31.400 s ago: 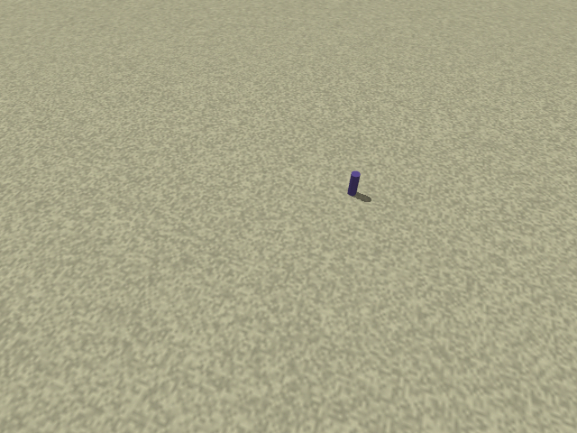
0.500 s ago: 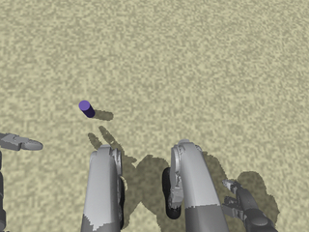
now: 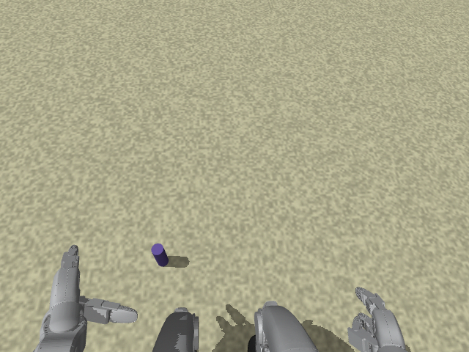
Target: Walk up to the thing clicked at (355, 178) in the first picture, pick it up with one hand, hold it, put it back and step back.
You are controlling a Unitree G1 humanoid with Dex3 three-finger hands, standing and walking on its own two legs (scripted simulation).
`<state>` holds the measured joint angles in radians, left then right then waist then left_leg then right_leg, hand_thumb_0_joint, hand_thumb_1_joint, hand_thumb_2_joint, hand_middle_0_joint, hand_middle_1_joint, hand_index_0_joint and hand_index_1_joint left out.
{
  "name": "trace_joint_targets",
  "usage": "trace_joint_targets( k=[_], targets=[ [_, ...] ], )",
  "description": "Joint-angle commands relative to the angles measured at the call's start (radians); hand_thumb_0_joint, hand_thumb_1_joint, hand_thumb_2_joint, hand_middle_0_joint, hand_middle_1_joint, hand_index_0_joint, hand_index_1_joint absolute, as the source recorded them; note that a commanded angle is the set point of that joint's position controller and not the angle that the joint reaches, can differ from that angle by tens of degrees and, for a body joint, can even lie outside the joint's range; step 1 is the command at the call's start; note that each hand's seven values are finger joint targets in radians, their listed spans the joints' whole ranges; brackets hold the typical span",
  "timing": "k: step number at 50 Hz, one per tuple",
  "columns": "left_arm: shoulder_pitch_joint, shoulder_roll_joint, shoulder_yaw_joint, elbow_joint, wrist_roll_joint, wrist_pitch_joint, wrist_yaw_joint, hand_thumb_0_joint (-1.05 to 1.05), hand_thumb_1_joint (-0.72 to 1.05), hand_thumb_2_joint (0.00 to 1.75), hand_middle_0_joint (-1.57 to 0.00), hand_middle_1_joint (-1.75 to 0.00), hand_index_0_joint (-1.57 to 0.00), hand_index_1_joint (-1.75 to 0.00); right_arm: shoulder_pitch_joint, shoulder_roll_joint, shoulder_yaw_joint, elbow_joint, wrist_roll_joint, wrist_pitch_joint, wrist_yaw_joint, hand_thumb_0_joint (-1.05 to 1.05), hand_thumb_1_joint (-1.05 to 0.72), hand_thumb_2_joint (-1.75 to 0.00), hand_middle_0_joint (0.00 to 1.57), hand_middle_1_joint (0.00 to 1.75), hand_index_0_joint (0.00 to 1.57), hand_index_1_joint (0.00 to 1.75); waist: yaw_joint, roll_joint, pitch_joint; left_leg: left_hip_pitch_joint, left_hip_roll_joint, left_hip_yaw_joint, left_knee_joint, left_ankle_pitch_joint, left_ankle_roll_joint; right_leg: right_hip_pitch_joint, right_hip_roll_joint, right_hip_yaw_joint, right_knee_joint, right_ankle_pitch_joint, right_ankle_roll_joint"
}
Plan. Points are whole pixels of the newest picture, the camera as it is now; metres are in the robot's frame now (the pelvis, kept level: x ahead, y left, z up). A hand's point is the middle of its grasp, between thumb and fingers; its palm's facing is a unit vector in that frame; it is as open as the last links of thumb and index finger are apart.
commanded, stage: home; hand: left
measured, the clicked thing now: (160, 255) +0.45 +0.22 -0.60
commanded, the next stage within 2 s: stand in 1.90 s
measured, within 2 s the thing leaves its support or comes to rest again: neither
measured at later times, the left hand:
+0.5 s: hand (99, 324) +0.18 +0.19 +0.00, palm faces +0.12 -0.95 -0.29, open 17.2 cm
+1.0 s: hand (109, 319) +0.18 +0.18 +0.00, palm faces +0.11 -0.95 -0.29, open 17.3 cm
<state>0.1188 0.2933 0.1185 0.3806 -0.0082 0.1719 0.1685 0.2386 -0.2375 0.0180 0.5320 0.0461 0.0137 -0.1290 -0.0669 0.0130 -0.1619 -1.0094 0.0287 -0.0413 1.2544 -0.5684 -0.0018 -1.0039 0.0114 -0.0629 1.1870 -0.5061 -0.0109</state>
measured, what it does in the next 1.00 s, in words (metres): rises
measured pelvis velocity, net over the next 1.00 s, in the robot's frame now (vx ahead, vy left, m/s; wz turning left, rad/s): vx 0.01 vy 0.00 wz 0.02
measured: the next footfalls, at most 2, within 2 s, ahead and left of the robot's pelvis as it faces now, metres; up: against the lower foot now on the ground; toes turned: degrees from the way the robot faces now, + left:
none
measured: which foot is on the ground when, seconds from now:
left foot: down 0.00-1.00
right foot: down 0.00-1.00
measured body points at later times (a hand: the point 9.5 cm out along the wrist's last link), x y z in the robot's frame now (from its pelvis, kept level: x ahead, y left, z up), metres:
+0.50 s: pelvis +0.01 +0.01 +0.05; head +0.03 +0.01 +0.50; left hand +0.17 +0.24 +0.02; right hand +0.19 -0.22 -0.01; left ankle +0.02 +0.12 -0.63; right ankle +0.04 -0.12 -0.63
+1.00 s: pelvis +0.01 +0.00 +0.05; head +0.03 -0.01 +0.50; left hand +0.17 +0.23 +0.02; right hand +0.17 -0.25 -0.02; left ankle +0.02 +0.12 -0.63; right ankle +0.04 -0.12 -0.63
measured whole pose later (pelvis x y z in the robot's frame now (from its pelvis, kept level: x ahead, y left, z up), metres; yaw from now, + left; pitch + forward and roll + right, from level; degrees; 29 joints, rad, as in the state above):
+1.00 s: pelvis +0.01 +0.00 +0.05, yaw +1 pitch +7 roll -2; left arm 0.46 0.21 -0.01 0.01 -0.02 0.25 0.14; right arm 0.30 -0.22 0.03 0.50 0.02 -0.11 -0.17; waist -0.03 0.04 -0.10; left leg -0.60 0.02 -0.03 0.95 -0.48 -0.01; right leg -0.60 0.01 -0.05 0.90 -0.43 -0.01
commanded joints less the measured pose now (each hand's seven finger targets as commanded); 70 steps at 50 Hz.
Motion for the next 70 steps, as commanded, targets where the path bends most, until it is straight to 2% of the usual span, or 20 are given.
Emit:
trace_joint_targets(
  k=[1, 7, 11, 14, 20, 21, 22, 23, 25, 30, 35, 43, 44, 50, 51, 52, 56, 60, 66, 70],
  targets=[
    [0.064, 0.136, 0.027, -0.268, 0.002, -0.007, 0.032, 0.00, -0.51, 0.08, -0.06, -0.06, -0.06, -0.06, 0.001, -0.113, -0.043, -0.145, -0.001, -0.057, -0.033, 0.00, -0.90, -0.90, 0.20, 0.30, 0.20, 0.30, 0.032, 0.093, -0.223, 0.303, -0.019, 0.019, -0.303, 0.282, 0.012, 0.327, 0.006, 0.021, -0.273, 0.237, -0.010],
    [0.226, 0.045, -0.069, -0.446, -0.007, 0.036, 0.030, 0.00, -0.50, 0.09, -0.06, -0.06, -0.06, -0.06, -0.004, -0.093, -0.039, -0.185, -0.006, -0.089, -0.054, 0.00, -0.90, -0.90, 0.20, 0.30, 0.20, 0.30, 0.027, 0.054, -0.121, 0.374, -0.016, 0.013, -0.400, 0.256, 0.014, 0.404, 0.016, 0.001, -0.362, 0.215, -0.008],
    [0.285, 0.028, -0.091, -0.532, -0.005, 0.051, 0.020, 0.00, -0.48, 0.09, -0.06, -0.06, -0.06, -0.06, -0.015, -0.091, -0.037, -0.213, -0.009, -0.111, -0.062, 0.00, -0.90, -0.90, 0.20, 0.30, 0.20, 0.30, 0.030, 0.017, -0.047, 0.394, -0.012, 0.004, -0.458, 0.216, 0.014, 0.411, 0.025, -0.014, -0.393, 0.172, -0.007],
    [0.316, 0.022, -0.084, -0.557, -0.006, 0.052, 0.009, 0.00, -0.49, 0.09, -0.06, -0.06, -0.06, -0.06, -0.015, -0.090, -0.037, -0.220, -0.014, -0.126, -0.063, 0.00, -0.90, -0.90, 0.20, 0.30, 0.20, 0.30, 0.030, -0.008, 0.010, 0.386, -0.009, -0.004, -0.487, 0.186, 0.015, 0.414, 0.026, -0.015, -0.414, 0.144, -0.004],
    [0.294, 0.017, -0.078, -0.558, 0.000, 0.037, -0.009, 0.00, -0.48, 0.10, -0.06, -0.07, -0.06, -0.07, -0.015, -0.088, -0.030, -0.216, -0.027, -0.158, -0.060, 0.00, -0.90, -0.90, 0.20, 0.30, 0.20, 0.30, 0.026, 0.011, 0.020, 0.409, -0.010, 0.001, -0.489, 0.208, 0.013, 0.433, 0.020, -0.005, -0.411, 0.161, -0.004],
    [0.318, -0.003, -0.096, -0.534, 0.002, 0.037, -0.014, 0.00, -0.51, 0.08, -0.06, -0.06, -0.06, -0.06, -0.019, -0.084, -0.028, -0.218, -0.028, -0.162, -0.060, 0.00, -0.90, -0.90, 0.20, 0.30, 0.20, 0.30, 0.027, 0.014, 0.010, 0.414, -0.014, 0.007, -0.483, 0.216, 0.015, 0.435, 0.018, -0.002, -0.415, 0.168, -0.005],
    [0.270, 0.035, -0.069, -0.596, 0.002, 0.030, -0.012, 0.00, -0.50, 0.09, -0.06, -0.06, -0.06, -0.06, -0.015, -0.086, -0.031, -0.218, -0.031, -0.165, -0.061, 0.00, -0.90, -0.90, 0.20, 0.30, 0.20, 0.30, 0.030, 0.019, -0.020, 0.425, -0.020, 0.015, -0.473, 0.229, 0.017, 0.450, 0.015, 0.003, -0.420, 0.181, -0.003],
    [0.316, 0.010, -0.077, -0.533, 0.003, 0.034, -0.013, 0.00, -0.48, 0.09, -0.06, -0.06, -0.06, -0.06, -0.016, -0.084, -0.030, -0.217, -0.031, -0.169, -0.060, 0.00, -0.90, -0.90, 0.20, 0.30, 0.20, 0.30, 0.032, 0.013, -0.015, 0.427, -0.021, 0.017, -0.474, 0.234, 0.014, 0.458, 0.016, 0.003, -0.419, 0.182, -0.003],
    [0.275, 0.035, -0.069, -0.602, 0.002, 0.026, -0.012, 0.00, -0.50, 0.09, -0.06, -0.06, -0.06, -0.06, -0.009, -0.084, -0.030, -0.207, -0.034, -0.172, -0.061, 0.00, -0.90, -0.90, 0.20, 0.30, 0.20, 0.30, 0.033, 0.050, -0.064, 0.457, -0.025, 0.021, -0.464, 0.284, 0.010, 0.480, 0.014, 0.006, -0.414, 0.228, -0.004],
    [0.320, 0.010, -0.092, -0.564, 0.001, 0.033, -0.013, 0.00, -0.51, 0.08, -0.05, -0.06, -0.06, -0.06, -0.015, -0.083, -0.026, -0.199, -0.034, -0.178, -0.060, 0.00, -0.90, -0.90, 0.20, 0.30, 0.20, 0.30, 0.039, 0.036, -0.055, 0.461, -0.023, 0.012, -0.471, 0.303, 0.008, 0.495, 0.017, 0.001, -0.415, 0.241, -0.007],
    [0.326, 0.023, -0.074, -0.544, 0.003, 0.032, -0.014, 0.00, -0.51, 0.08, -0.05, -0.06, -0.06, -0.06, -0.011, -0.087, -0.031, -0.192, -0.034, -0.176, -0.061, 0.00, -0.90, -0.90, 0.20, 0.30, 0.20, 0.30, 0.038, 0.011, -0.057, 0.459, -0.025, 0.018, -0.452, 0.343, 0.011, 0.502, 0.014, 0.003, -0.425, 0.284, -0.002],
    [0.318, 0.017, -0.078, -0.538, 0.000, 0.023, -0.021, 0.00, -0.52, 0.07, -0.05, -0.06, -0.05, -0.06, -0.026, -0.084, -0.030, -0.197, -0.031, -0.180, -0.057, 0.00, -0.90, -0.90, 0.20, 0.30, 0.20, 0.30, 0.047, 0.008, -0.006, 0.433, -0.032, 0.032, -0.463, 0.258, 0.016, 0.478, 0.005, 0.014, -0.449, 0.217, 0.002],
    [0.307, 0.040, -0.058, -0.582, 0.002, 0.019, -0.020, 0.00, -0.53, 0.07, -0.05, -0.06, -0.05, -0.06, -0.023, -0.088, -0.036, -0.200, -0.034, -0.181, -0.059, 0.00, -0.90, -0.90, 0.20, 0.30, 0.20, 0.30, 0.049, 0.023, -0.057, 0.457, -0.031, 0.033, -0.453, 0.298, 0.016, 0.500, 0.005, 0.017, -0.446, 0.257, 0.001],
    [0.332, 0.023, -0.069, -0.552, 0.002, 0.021, -0.025, 0.00, -0.55, 0.05, -0.05, -0.05, -0.05, -0.05, -0.014, -0.088, -0.038, -0.191, -0.034, -0.183, -0.057, 0.00, -0.90, -0.90, 0.20, 0.30, 0.20, 0.30, 0.043, -0.004, -0.066, 0.459, -0.029, 0.032, -0.442, 0.321, 0.019, 0.503, 0.006, 0.018, -0.439, 0.281, 0.001],
    [0.348, -0.001, -0.092, -0.517, 0.001, 0.025, -0.028, 0.00, -0.56, 0.05, -0.05, -0.05, -0.05, -0.05, -0.022, -0.085, -0.034, -0.188, -0.033, -0.183, -0.056, 0.00, -0.90, -0.90, 0.20, 0.30, 0.20, 0.30, 0.040, -0.021, -0.029, 0.442, -0.030, 0.031, -0.449, 0.291, 0.021, 0.491, 0.005, 0.016, -0.446, 0.254, 0.004],
    [0.319, 0.032, -0.062, -0.576, 0.000, 0.021, -0.023, 0.00, -0.55, 0.05, -0.05, -0.05, -0.05, -0.05, -0.023, -0.093, -0.039, -0.202, -0.033, -0.186, -0.056, 0.00, -0.90, -0.90, 0.20, 0.30, 0.20, 0.30, 0.046, -0.002, -0.058, 0.450, -0.030, 0.033, -0.447, 0.299, 0.020, 0.501, 0.004, 0.020, -0.446, 0.263, 0.002],
    [0.294, 0.024, -0.073, -0.569, 0.002, 0.020, -0.025, 0.00, -0.57, 0.04, -0.05, -0.05, -0.05, -0.05, -0.024, -0.089, -0.036, -0.192, -0.031, -0.191, -0.058, 0.00, -0.90, -0.90, 0.20, 0.30, 0.20, 0.30, 0.040, 0.010, 0.001, 0.434, -0.030, 0.035, -0.467, 0.219, 0.021, 0.462, 0.003, 0.019, -0.460, 0.184, 0.004],
    [0.291, 0.039, -0.059, -0.585, 0.001, 0.019, -0.025, 0.00, -0.55, 0.06, -0.05, -0.05, -0.05, -0.05, -0.032, -0.095, -0.039, -0.199, -0.031, -0.199, -0.060, 0.00, -0.90, -0.90, 0.20, 0.30, 0.20, 0.30, 0.046, 0.020, -0.018, 0.439, -0.028, 0.029, -0.475, 0.211, 0.019, 0.474, 0.005, 0.015, -0.453, 0.173, 0.000],
    [0.309, 0.012, -0.080, -0.552, 0.002, 0.016, -0.030, 0.00, -0.54, 0.06, -0.05, -0.06, -0.05, -0.06, -0.025, -0.085, -0.032, -0.191, -0.032, -0.202, -0.058, 0.00, -0.90, -0.90, 0.20, 0.30, 0.20, 0.30, 0.041, 0.015, -0.003, 0.425, -0.026, 0.024, -0.486, 0.170, 0.019, 0.458, 0.012, 0.008, -0.450, 0.135, 0.001],
    [0.333, 0.012, -0.082, -0.554, 0.001, 0.018, -0.029, 0.00, -0.56, 0.05, -0.05, -0.05, -0.05, -0.05, -0.019, -0.089, -0.035, -0.188, -0.033, -0.206, -0.058, 0.00, -0.90, -0.90, 0.20, 0.30, 0.20, 0.30, 0.043, -0.003, -0.029, 0.441, -0.027, 0.024, -0.468, 0.240, 0.018, 0.479, 0.012, 0.008, -0.440, 0.193, -0.001]
  ],
)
